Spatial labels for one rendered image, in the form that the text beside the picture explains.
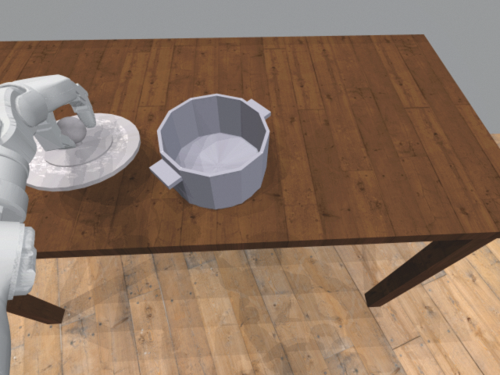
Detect table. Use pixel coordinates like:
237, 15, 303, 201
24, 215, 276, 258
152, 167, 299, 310
0, 34, 500, 324

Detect pot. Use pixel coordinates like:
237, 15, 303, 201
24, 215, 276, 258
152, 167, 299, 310
149, 94, 271, 209

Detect robot left forearm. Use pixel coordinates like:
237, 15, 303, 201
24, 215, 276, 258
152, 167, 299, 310
0, 82, 48, 223

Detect lid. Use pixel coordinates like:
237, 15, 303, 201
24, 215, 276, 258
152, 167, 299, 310
26, 113, 141, 191

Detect knob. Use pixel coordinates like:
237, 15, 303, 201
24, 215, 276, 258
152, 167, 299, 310
57, 116, 87, 144

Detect robot left hand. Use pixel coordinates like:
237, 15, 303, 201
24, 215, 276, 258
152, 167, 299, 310
13, 74, 96, 151

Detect left robot upper arm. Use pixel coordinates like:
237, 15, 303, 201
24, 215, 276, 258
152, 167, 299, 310
0, 221, 37, 375

